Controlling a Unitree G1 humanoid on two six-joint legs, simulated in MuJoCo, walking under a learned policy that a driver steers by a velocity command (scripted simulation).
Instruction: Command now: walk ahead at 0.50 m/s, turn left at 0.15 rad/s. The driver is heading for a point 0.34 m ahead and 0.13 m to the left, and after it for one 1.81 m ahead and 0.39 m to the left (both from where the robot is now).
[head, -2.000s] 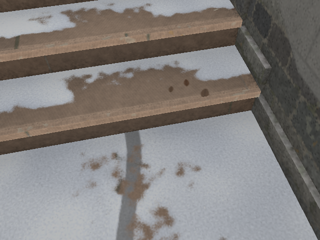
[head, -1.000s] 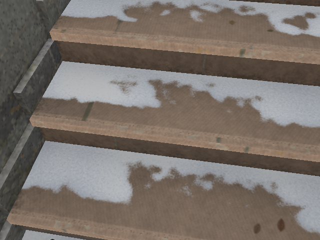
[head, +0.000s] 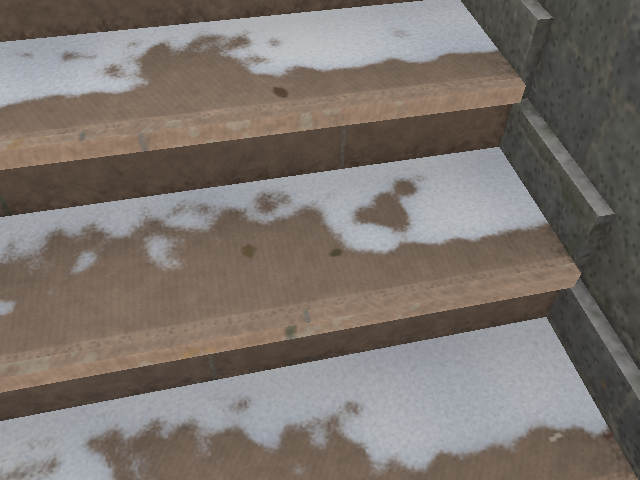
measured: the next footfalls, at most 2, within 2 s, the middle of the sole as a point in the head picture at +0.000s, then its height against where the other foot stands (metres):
left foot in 0.40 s outside the picture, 0.17 m higher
right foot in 0.84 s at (340, 260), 0.17 m higher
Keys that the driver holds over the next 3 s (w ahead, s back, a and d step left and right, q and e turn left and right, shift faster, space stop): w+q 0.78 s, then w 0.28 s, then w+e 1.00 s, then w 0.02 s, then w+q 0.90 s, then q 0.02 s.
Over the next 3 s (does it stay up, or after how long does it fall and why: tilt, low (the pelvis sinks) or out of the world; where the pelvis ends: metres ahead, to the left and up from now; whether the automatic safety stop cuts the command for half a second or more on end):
stays up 1.60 0.28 0.86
